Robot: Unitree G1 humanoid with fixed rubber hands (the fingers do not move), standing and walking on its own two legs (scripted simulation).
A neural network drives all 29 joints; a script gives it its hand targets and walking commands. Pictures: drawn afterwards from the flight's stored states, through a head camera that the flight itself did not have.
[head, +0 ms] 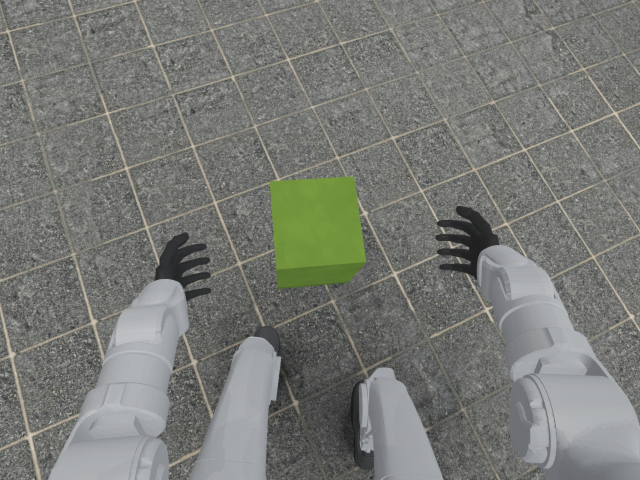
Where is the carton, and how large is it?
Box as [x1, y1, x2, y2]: [270, 176, 365, 288]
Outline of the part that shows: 353,176 270,181 278,288 347,282 365,262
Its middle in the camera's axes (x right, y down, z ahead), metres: -0.02 -0.01 +0.99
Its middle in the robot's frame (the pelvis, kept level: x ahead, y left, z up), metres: +0.56 +0.03 -0.55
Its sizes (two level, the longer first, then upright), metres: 0.210 0.200 0.250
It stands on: the floor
